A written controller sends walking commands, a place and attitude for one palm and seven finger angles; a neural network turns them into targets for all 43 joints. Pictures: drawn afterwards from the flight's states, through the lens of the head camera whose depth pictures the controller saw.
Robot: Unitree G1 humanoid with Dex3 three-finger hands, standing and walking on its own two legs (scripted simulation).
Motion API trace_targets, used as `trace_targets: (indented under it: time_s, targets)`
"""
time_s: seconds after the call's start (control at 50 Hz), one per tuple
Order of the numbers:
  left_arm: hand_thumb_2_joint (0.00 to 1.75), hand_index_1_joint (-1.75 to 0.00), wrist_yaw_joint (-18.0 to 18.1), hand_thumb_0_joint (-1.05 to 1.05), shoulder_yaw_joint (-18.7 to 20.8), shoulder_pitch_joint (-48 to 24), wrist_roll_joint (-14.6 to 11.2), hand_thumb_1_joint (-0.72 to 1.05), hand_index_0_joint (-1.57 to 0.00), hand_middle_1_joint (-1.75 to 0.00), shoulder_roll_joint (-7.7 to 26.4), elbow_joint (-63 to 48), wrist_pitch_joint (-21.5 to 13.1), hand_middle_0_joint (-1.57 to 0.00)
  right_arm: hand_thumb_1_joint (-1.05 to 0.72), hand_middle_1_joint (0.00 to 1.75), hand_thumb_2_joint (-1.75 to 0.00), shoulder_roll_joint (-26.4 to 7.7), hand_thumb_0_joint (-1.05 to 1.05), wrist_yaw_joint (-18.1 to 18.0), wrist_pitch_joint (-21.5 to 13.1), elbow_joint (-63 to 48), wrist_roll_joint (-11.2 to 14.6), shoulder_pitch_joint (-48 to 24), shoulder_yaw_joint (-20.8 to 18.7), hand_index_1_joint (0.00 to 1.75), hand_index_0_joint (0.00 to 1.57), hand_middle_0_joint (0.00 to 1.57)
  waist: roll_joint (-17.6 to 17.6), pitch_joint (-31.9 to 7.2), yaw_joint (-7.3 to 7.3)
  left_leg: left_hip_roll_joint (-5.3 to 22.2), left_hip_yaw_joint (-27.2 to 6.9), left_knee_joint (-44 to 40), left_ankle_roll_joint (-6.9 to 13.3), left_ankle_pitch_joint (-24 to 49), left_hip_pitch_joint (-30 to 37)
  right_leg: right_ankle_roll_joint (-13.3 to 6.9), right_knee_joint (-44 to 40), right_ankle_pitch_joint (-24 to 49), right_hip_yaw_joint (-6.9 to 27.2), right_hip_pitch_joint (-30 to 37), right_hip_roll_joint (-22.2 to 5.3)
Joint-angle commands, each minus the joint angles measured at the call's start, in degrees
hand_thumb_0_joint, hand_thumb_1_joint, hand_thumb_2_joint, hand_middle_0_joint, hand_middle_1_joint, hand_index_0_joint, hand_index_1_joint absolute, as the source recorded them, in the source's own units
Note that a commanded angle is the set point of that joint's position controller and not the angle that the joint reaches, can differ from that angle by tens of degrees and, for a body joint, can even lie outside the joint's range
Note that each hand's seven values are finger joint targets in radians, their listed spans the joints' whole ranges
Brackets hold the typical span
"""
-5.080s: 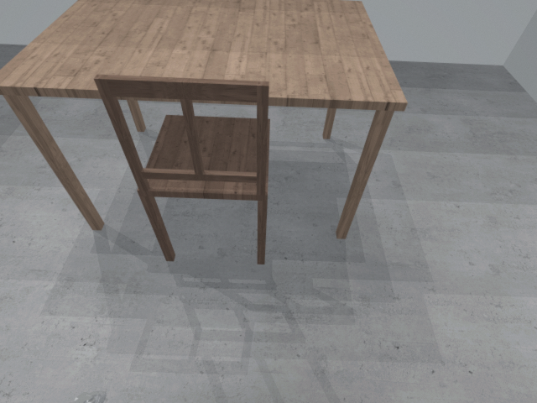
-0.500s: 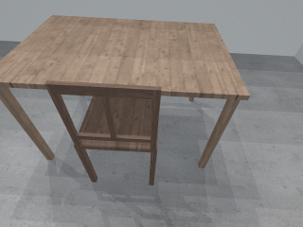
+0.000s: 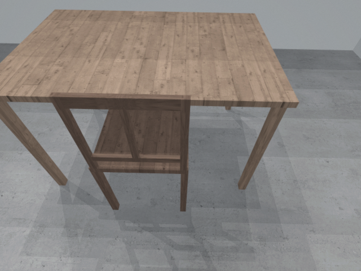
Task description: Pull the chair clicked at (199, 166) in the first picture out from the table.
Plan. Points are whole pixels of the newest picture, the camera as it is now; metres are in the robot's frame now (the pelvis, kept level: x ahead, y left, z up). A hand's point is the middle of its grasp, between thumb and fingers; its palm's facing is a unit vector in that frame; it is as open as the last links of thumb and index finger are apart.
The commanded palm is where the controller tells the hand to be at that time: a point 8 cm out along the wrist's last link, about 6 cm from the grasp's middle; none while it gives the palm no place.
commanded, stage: shuffle to correct the standing spot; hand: left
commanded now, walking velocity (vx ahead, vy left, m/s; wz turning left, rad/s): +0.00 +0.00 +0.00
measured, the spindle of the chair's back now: (130, 135) +0.55 +0.21 -0.11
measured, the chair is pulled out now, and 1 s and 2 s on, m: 0.00 0.00 0.00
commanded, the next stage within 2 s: come to a stop and stand still in 0.46 s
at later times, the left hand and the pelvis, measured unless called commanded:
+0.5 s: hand out of the picture +0.04 +0.17 -0.18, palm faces +0.04 -0.98 -0.17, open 7.4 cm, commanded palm none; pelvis +0.06 +0.00 -0.01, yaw -1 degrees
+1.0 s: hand (108, 261) +0.17 +0.20 -0.18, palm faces +0.06 -0.96 -0.28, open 7.3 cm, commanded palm none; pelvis +0.13 +0.00 -0.01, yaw +1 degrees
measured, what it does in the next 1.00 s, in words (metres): walks ahead: right foot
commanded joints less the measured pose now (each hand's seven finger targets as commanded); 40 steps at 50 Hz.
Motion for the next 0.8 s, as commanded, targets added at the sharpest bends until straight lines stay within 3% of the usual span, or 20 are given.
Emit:
trace_targets:
  time_s: [0.0,0.06,0.14,0.22,0.28,0.36,0.42,0.46,0.48,0.52,0.54,0.56,0.58,0.6,0.62,0.64,0.66,0.68,0.72,0.78]
  targets:
    - [0.90,-0.30,0.67,0.00,1.26,3.89,0.04,0.90,-0.20,-0.30,5.67,-1.49,-0.85,-0.20,-0.90,0.30,-0.90,-5.90,0.00,-0.15,-1.13,-1.70,-0.15,2.91,-1.14,0.30,0.20,0.20,-1.33,0.75,-0.25,6.12,-6.67,-7.75,-0.54,-4.18,-1.22,-2.76,-5.24,-2.11,2.83,-1.78,-2.79]
    - [0.90,-0.30,0.66,0.00,1.30,3.78,0.02,0.90,-0.20,-0.30,5.18,-1.34,-0.88,-0.20,-0.90,0.30,-0.90,-5.63,0.00,-0.17,-1.20,-1.51,-0.24,2.76,-1.07,0.30,0.20,0.20,-0.17,1.11,-0.27,6.08,-6.72,-7.99,-0.54,-3.87,-1.22,-2.77,-5.05,-1.51,2.82,-2.06,-2.85]
    - [0.90,-0.30,0.25,0.00,1.63,3.77,0.46,0.90,-0.20,-0.30,5.54,-1.43,-0.55,-0.20,-0.90,0.30,-0.90,-5.93,0.00,-0.07,-0.60,-1.21,-0.80,3.48,-1.30,0.30,0.20,0.20,-0.55,2.97,-0.32,5.45,-7.04,-8.75,-0.35,-17.11,-2.95,-3.01,-7.07,-17.74,3.78,-4.79,-2.36]
    - [0.90,-0.30,-0.23,0.00,2.24,4.56,0.49,0.90,-0.20,-0.30,5.62,-1.99,-0.56,-0.20,-0.90,0.30,-0.90,-5.54,0.00,-0.01,-0.67,-1.70,-0.98,4.21,-1.21,0.30,0.20,0.20,-2.17,4.95,-0.23,4.65,-5.91,-6.16,0.08,-17.13,-4.14,-4.23,-7.58,-20.97,5.74,-6.41,-2.91]
    - [0.90,-0.30,-0.55,0.00,2.45,4.77,0.31,0.90,-0.20,-0.30,5.18,-1.97,-1.02,-0.20,-0.90,0.30,-0.90,-5.26,0.00,-0.14,-1.64,-1.73,-0.85,5.21,-0.92,0.30,0.20,0.20,-0.80,2.98,-0.39,5.08,-6.09,-5.92,0.50,-14.08,-1.95,-4.95,-5.27,-16.18,5.13,-5.10,-2.95]
    - [0.90,-0.30,-0.97,0.00,2.33,4.21,0.52,0.90,-0.20,-0.30,3.73,-2.38,-1.18,-0.20,-0.90,0.30,-0.90,-7.00,0.00,-0.37,-2.22,-1.47,-0.65,6.75,-1.26,0.30,0.20,0.20,3.99,5.22,-0.52,8.74,-10.72,-10.96,2.46,-17.06,-1.15,-4.21,1.29,-10.12,0.01,-6.38,-0.26]
    - [0.90,-0.30,-1.10,0.00,2.22,5.35,0.44,0.90,-0.20,-0.30,3.01,-1.98,-1.65,-0.20,-0.90,0.30,-0.90,-7.56,0.00,-0.61,-2.88,-1.43,-0.58,6.91,-1.23,0.30,0.20,0.20,3.47,3.97,0.36,9.68,-10.84,-9.34,3.54,-8.29,-0.22,-4.22,3.92,-3.35,-1.30,-3.65,0.08]
    - [0.90,-0.30,-0.86,0.00,2.48,7.37,0.27,0.90,-0.20,-0.30,3.70,-1.04,-2.05,-0.20,-0.90,0.30,-0.90,-6.67,0.00,-0.75,-3.32,-1.51,-0.46,6.10,-0.94,0.30,0.20,0.20,0.38,1.82,1.26,7.14,-6.76,-3.01,2.67,1.30,-1.37,-5.25,2.51,2.36,1.63,1.41,-1.75]
    - [0.90,-0.30,-0.66,0.00,2.89,9.02,0.22,0.90,-0.20,-0.30,4.85,-0.24,-2.24,-0.20,-0.90,0.30,-0.90,-6.07,0.00,-0.79,-3.49,-1.94,-0.43,5.27,-0.81,0.30,0.20,0.20,-3.65,0.44,1.78,4.78,-3.55,1.81,1.62,3.95,-3.90,-6.27,1.02,6.59,4.53,5.90,-3.87]
    - [0.90,-0.30,-0.14,0.00,4.05,13.03,0.03,0.90,-0.20,-0.30,8.24,1.28,-2.33,-0.20,-0.90,0.30,-0.90,-4.82,0.00,-0.66,-3.51,-3.52,-0.59,2.92,-0.71,0.30,0.20,0.20,-12.10,0.17,2.83,0.75,1.71,11.08,-0.58,-3.24,-12.89,-10.03,-2.39,17.25,13.18,14.33,-10.92]
    - [0.90,-0.30,0.11,0.00,4.44,14.08,0.05,0.90,-0.20,-0.30,8.90,1.60,-2.40,-0.20,-0.90,0.30,-0.90,-4.50,0.00,-0.61,-3.40,-4.36,-0.67,1.08,-0.87,0.30,0.20,0.20,-13.57,0.33,3.33,0.94,2.34,14.17,-1.03,-10.86,-16.08,-12.32,-3.69,20.32,16.50,16.28,-13.90]
    - [0.90,-0.30,0.37,0.00,4.51,13.59,0.33,0.90,-0.20,-0.30,8.56,1.45,-2.27,-0.20,-0.90,0.30,-0.90,-4.24,0.00,-0.60,-3.42,-5.10,-0.55,-0.62,-0.82,0.30,0.20,0.20,-12.46,0.85,3.55,1.59,1.47,14.26,-1.11,-14.95,-17.79,-13.71,-3.06,24.84,16.33,17.38,-14.70]
    - [0.90,-0.30,0.64,0.00,4.40,11.56,0.62,0.90,-0.20,-0.30,7.93,0.84,-1.91,-0.20,-0.90,0.30,-0.90,-3.89,0.00,-0.69,-3.30,-5.14,-0.36,-0.69,-0.82,0.30,0.20,0.20,-10.79,1.20,2.63,2.14,0.78,10.86,-1.22,-14.60,-15.11,-13.27,-1.42,28.25,13.92,15.26,-14.13]
    - [0.90,-0.30,0.71,0.00,4.02,8.42,0.43,0.90,-0.20,-0.30,7.26,0.05,-1.42,-0.20,-0.90,0.30,-0.90,-3.50,0.00,-0.81,-3.14,-4.10,-0.18,1.84,-0.82,0.30,0.20,0.20,-9.16,0.85,0.39,1.99,1.15,3.94,-1.29,-7.83,-7.54,-11.15,1.31,30.20,9.70,10.52,-11.67]
    - [0.90,-0.30,0.74,0.00,3.58,4.59,0.07,0.90,-0.20,-0.30,6.02,-1.10,-0.99,-0.20,-0.90,0.30,-0.90,-4.08,0.00,-1.10,-3.26,-1.94,-0.33,7.55,-0.72,0.30,0.20,0.20,-5.19,-1.20,-2.84,2.94,0.00,-3.42,-0.99,8.69,4.52,-7.54,7.68,30.75,3.62,3.75,-6.71]
    - [0.90,-0.30,0.73,0.00,2.73,4.27,-0.17,0.90,-0.20,-0.30,3.85,-1.97,-1.08,-0.20,-0.90,0.30,-0.90,-7.64,0.00,-1.58,-3.50,0.46,-1.00,12.80,-1.26,0.30,0.20,0.20,3.45,-4.75,-3.61,9.84,-6.81,-0.97,1.45,33.73,15.36,-3.41,15.15,17.85,-1.70,-3.76,-0.92]
    - [0.90,-0.30,1.34,0.00,2.03,1.86,-0.35,0.90,-0.20,-0.30,2.33,-2.47,-0.86,-0.20,-0.90,0.30,-0.90,-8.36,0.00,-1.84,-3.19,1.92,-0.72,14.59,-1.19,0.30,0.20,0.20,13.78,-3.24,-4.20,16.53,-11.97,-3.02,3.83,60.39,18.19,-1.38,20.26,-12.18,-3.77,-9.22,1.08]
    - [0.90,-0.30,1.74,0.00,2.21,-0.26,-0.53,0.90,-0.20,-0.30,3.33,-2.60,-0.09,-0.20,-0.90,0.30,-0.90,-7.78,0.00,-2.42,-2.61,2.21,-0.75,13.73,-0.36,0.30,0.20,0.20,12.38,-0.44,-3.67,17.68,-12.39,-3.02,4.91,68.59,14.74,-1.33,24.35,-21.06,-0.10,-9.97,0.37]
    - [0.90,-0.30,1.70,0.00,2.08,0.19,-0.35,0.90,-0.20,-0.30,2.86,-2.38,0.45,-0.20,-0.90,0.30,-0.90,-7.43,0.00,-2.59,-2.20,-0.04,-0.79,8.49,-0.22,0.30,0.20,0.20,7.93,1.92,-1.64,17.50,-10.32,-3.53,6.84,62.39,11.58,-1.53,23.81,-20.01,0.45,-9.63,-1.12]
    - [0.90,-0.30,1.06,0.00,2.23,0.47,-0.30,0.90,-0.20,-0.30,2.99,-2.71,1.02,-0.20,-0.90,0.30,-0.90,-8.49,0.00,-2.72,-1.66,-2.18,-0.51,3.61,-1.05,0.30,0.20,0.20,5.97,0.46,-0.57,15.71,-8.13,-4.24,6.35,56.06,11.57,-1.53,16.21,-12.63,-1.82,-7.06,-0.50]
